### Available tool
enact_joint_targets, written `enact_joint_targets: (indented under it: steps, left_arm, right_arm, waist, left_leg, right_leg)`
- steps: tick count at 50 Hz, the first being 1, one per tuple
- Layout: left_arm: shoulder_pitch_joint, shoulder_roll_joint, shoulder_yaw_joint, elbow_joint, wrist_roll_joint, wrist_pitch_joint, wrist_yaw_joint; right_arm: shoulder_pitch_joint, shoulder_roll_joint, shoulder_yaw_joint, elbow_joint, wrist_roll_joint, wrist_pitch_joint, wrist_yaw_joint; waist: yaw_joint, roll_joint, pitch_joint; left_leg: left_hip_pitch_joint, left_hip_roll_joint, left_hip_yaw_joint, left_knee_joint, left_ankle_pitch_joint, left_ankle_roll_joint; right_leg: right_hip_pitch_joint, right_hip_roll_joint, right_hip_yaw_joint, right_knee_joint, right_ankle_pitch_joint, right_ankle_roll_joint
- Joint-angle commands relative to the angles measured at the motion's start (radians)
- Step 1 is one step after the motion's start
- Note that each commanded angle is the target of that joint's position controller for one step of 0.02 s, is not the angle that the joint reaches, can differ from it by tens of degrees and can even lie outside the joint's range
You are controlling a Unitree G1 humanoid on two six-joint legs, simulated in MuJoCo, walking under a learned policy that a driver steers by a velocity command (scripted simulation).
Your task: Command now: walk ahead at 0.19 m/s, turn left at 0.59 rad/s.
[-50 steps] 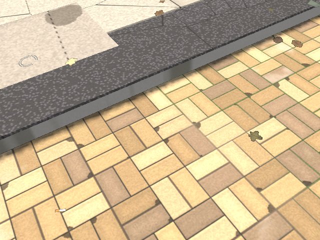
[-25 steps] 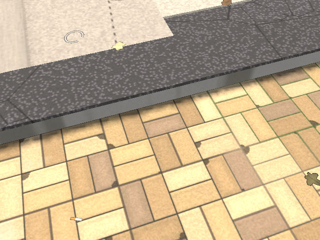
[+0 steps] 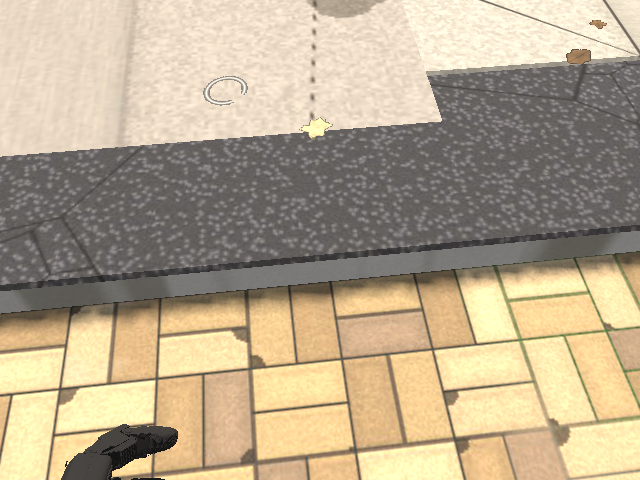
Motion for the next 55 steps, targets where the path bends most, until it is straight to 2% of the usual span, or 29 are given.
enact_joint_targets:
  steps: [1,2,3,5,8,14,19,21,22,23,24,25,26,27,28,29,31,33,36,38,39,40,41,42,43,44,46,50,55]
  left_arm:
    - [0.305,0.202,0.071,-0.019,-0.019,0.016,0.008]
    - [0.232,0.112,0.044,-0.034,-0.022,0.022,0.012]
    - [0.182,0.072,0.029,-0.035,-0.016,0.027,0.016]
    - [0.175,0.088,0.029,-0.026,-0.014,0.032,0.025]
    - [0.190,0.121,0.041,-0.017,-0.006,0.025,0.019]
    - [0.187,0.156,0.058,-0.025,-0.003,0.049,0.018]
    - [0.251,0.214,0.080,-0.011,-0.001,0.075,0.003]
    - [0.259,0.216,0.082,-0.001,-0.010,0.090,-0.003]
    - [0.309,0.183,0.077,0.012,-0.006,0.097,-0.010]
    - [0.348,0.066,0.045,-0.037,-0.004,0.103,-0.024]
    - [0.253,0.119,0.055,-0.046,-0.008,0.124,-0.005]
    - [0.238,0.127,0.058,-0.044,-0.024,0.137,-0.005]
    - [0.257,0.120,0.058,-0.030,-0.032,0.138,-0.008]
    - [0.286,0.135,0.064,-0.009,-0.026,0.132,-0.008]
    - [0.316,0.149,0.070,0.014,-0.012,0.130,-0.009]
    - [0.329,0.149,0.071,0.024,-0.009,0.130,-0.011]
    - [0.316,0.118,0.063,0.025,-0.018,0.133,-0.014]
    - [0.289,0.091,0.051,0.022,-0.020,0.139,-0.012]
    - [0.283,0.092,0.046,0.026,-0.022,0.140,0.000]
    - [0.314,0.081,0.041,0.041,-0.026,0.131,0.010]
    - [0.343,0.069,0.035,0.056,-0.023,0.121,0.014]
    - [0.352,0.088,0.034,0.062,-0.011,0.105,0.019]
    - [0.355,0.133,0.035,0.057,0.004,0.089,0.021]
    - [0.264,0.168,0.044,0.062,-0.021,0.085,0.014]
    - [0.229,0.113,0.031,0.052,-0.022,0.079,0.003]
    - [0.244,0.101,0.028,0.061,-0.023,0.074,-0.001]
    - [0.280,0.106,0.028,0.088,-0.026,0.070,0.008]
    - [0.293,0.093,0.028,0.126,-0.024,0.070,0.014]
    - [0.288,0.090,0.026,0.173,-0.023,0.069,0.017]
  right_arm:
    - [0.119,-0.143,-0.025,-0.086,-0.003,0.004,-0.022]
    - [0.033,-0.144,-0.031,-0.091,-0.022,0.016,-0.011]
    - [-0.010,-0.117,-0.028,-0.102,-0.034,0.027,0.000]
    - [-0.023,-0.085,-0.025,-0.109,-0.049,0.062,0.028]
    - [-0.042,-0.072,-0.022,-0.140,-0.041,0.086,0.042]
    - [-0.206,-0.064,-0.001,-0.227,-0.044,0.113,0.070]
    - [-0.275,-0.073,0.008,-0.279,-0.036,0.100,0.073]
    - [-0.215,-0.069,0.011,-0.264,-0.038,0.078,0.064]
    - [-0.189,-0.098,0.007,-0.257,-0.046,0.063,0.053]
    - [-0.218,-0.209,-0.008,-0.296,-0.049,0.053,0.040]
    - [-0.183,-0.241,-0.024,-0.285,-0.048,0.051,0.030]
    - [-0.200,-0.181,-0.007,-0.268,-0.048,0.050,0.027]
    - [-0.260,-0.138,0.009,-0.265,-0.042,0.049,0.025]
    - [-0.311,-0.125,0.013,-0.275,-0.041,0.050,0.021]
    - [-0.321,-0.107,0.019,-0.277,-0.034,0.046,0.013]
    - [-0.310,-0.084,0.029,-0.274,-0.030,0.042,0.012]
    - [-0.290,-0.074,0.035,-0.260,-0.029,0.034,0.011]
    - [-0.277,-0.076,0.036,-0.243,-0.033,0.032,0.011]
    - [-0.262,-0.088,0.034,-0.218,-0.041,0.035,0.012]
    - [-0.275,-0.090,0.035,-0.202,-0.036,0.036,0.009]
    - [-0.293,-0.087,0.036,-0.198,-0.028,0.036,0.006]
    - [-0.286,-0.061,0.045,-0.195,-0.025,0.030,0.003]
    - [-0.264,-0.029,0.054,-0.193,-0.027,0.026,0.006]
    - [-0.234,-0.014,0.053,-0.174,-0.025,0.037,0.011]
    - [-0.244,-0.048,0.049,-0.146,-0.035,0.040,0.011]
    - [-0.250,-0.066,0.041,-0.127,-0.033,0.039,0.012]
    - [-0.247,-0.077,0.034,-0.101,-0.031,0.032,0.013]
    - [-0.229,-0.046,0.041,-0.038,-0.027,0.025,0.005]
    - [-0.208,-0.046,0.041,0.034,-0.026,0.027,0.000]
  waist:
    - [0.111,-0.098,-0.518]
    - [0.105,-0.049,-0.360]
    - [0.086,-0.039,-0.247]
    - [0.070,-0.115,-0.156]
    - [0.052,-0.112,-0.170]
    - [0.078,-0.142,-0.134]
    - [0.124,-0.147,-0.137]
    - [0.091,-0.105,-0.141]
    - [0.090,0.008,-0.145]
    - [0.127,0.312,-0.159]
    - [0.056,0.227,-0.107]
    - [0.085,0.166,-0.093]
    - [0.121,0.164,-0.071]
    - [0.143,0.173,-0.083]
    - [0.143,0.184,-0.102]
    - [0.142,0.155,-0.135]
    - [0.133,0.115,-0.152]
    - [0.115,0.128,-0.133]
    - [0.094,0.149,-0.118]
    - [0.116,0.123,-0.121]
    - [0.141,0.096,-0.128]
    - [0.139,0.055,-0.144]
    - [0.113,-0.028,-0.153]
    - [0.052,-0.158,-0.077]
    - [0.073,-0.122,-0.063]
    - [0.093,-0.103,-0.054]
    - [0.107,-0.079,-0.061]
    - [0.115,-0.019,-0.051]
    - [0.114,0.002,-0.042]
  left_leg:
    - [-0.383,0.068,0.071,0.613,-0.084,-0.039]
    - [-0.403,0.091,0.088,0.588,-0.004,-0.055]
    - [-0.424,0.124,0.106,0.542,0.033,-0.069]
    - [-0.383,0.142,0.134,0.511,0.081,-0.094]
    - [-0.362,0.139,0.153,0.479,0.120,-0.098]
    - [-0.334,0.203,0.202,0.200,0.213,-0.088]
    - [-0.214,0.175,0.258,-0.039,0.127,-0.059]
    - [-0.072,0.147,0.259,-0.267,0.232,-0.032]
    - [0.006,0.213,0.139,-0.427,0.297,-0.019]
    - [0.096,0.532,-0.270,-0.523,0.462,0.063]
    - [-0.076,0.577,-0.247,-0.493,0.670,0.178]
    - [-0.089,0.502,-0.139,-0.473,0.710,0.177]
    - [-0.110,0.437,-0.056,-0.482,0.686,0.143]
    - [-0.082,0.382,-0.004,-0.481,0.674,0.112]
    - [-0.057,0.361,0.032,-0.464,0.768,0.113]
    - [-0.032,0.359,0.047,-0.449,0.838,0.117]
    - [-0.004,0.370,0.051,-0.444,0.835,0.122]
    - [-0.002,0.369,0.040,-0.442,0.749,0.121]
    - [-0.025,0.377,0.002,-0.427,0.684,0.131]
    - [-0.048,0.368,-0.011,-0.398,0.666,0.117]
    - [-0.087,0.353,-0.007,-0.383,0.623,0.086]
    - [-0.143,0.330,-0.009,-0.376,0.539,0.040]
    - [-0.183,0.273,0.035,-0.327,0.437,0.003]
    - [-0.098,0.188,0.102,-0.393,0.333,-0.016]
    - [-0.034,0.201,0.095,-0.402,0.367,-0.025]
    - [-0.017,0.209,0.087,-0.399,0.407,-0.021]
    - [-0.016,0.228,0.074,-0.397,0.466,-0.015]
    - [-0.060,0.230,0.071,-0.432,0.437,-0.026]
    - [-0.056,0.235,0.068,-0.451,0.432,-0.031]
  right_leg:
    - [0.722,-0.522,0.529,-0.022,0.797,-0.252]
    - [0.575,-0.439,0.379,-0.072,0.648,-0.222]
    - [0.464,-0.370,0.274,-0.125,0.531,-0.183]
    - [0.305,-0.299,0.145,-0.196,0.443,-0.168]
    - [0.243,-0.303,0.072,-0.223,0.413,-0.194]
    - [0.194,-0.309,-0.017,-0.283,-0.033,-0.174]
    - [0.233,-0.342,-0.032,-0.215,-0.091,-0.150]
    - [0.196,-0.318,-0.071,-0.106,-0.044,-0.090]
    - [0.142,-0.271,-0.126,0.012,-0.120,-0.021]
    - [-0.069,-0.129,-0.216,0.252,-0.524,0.076]
    - [-0.054,-0.069,-0.077,0.372,-0.584,0.075]
    - [-0.024,-0.080,-0.022,0.418,-0.517,0.070]
    - [-0.009,-0.079,-0.009,0.415,-0.444,0.061]
    - [-0.004,-0.070,-0.017,0.414,-0.387,0.055]
    - [0.010,-0.060,-0.031,0.440,-0.359,0.055]
    - [0.034,-0.054,-0.026,0.450,-0.355,0.057]
    - [0.059,-0.056,-0.015,0.393,-0.357,0.061]
    - [0.096,-0.055,-0.014,0.276,-0.364,0.059]
    - [0.167,-0.032,-0.025,0.134,-0.393,0.044]
    - [0.247,-0.020,-0.033,-0.015,-0.314,0.031]
    - [0.337,-0.028,-0.028,-0.146,-0.170,0.023]
    - [0.429,-0.089,0.044,-0.204,-0.070,0.016]
    - [0.467,-0.208,0.165,-0.238,0.014,-0.003]
    - [0.278,-0.228,0.184,-0.218,0.012,-0.044]
    - [0.239,-0.200,0.162,-0.234,-0.056,-0.032]
    - [0.238,-0.166,0.130,-0.235,-0.099,-0.010]
    - [0.270,-0.135,0.100,-0.230,-0.106,0.000]
    - [0.314,-0.131,0.094,-0.223,-0.132,-0.009]
    - [0.312,-0.128,0.094,-0.232,-0.153,-0.015]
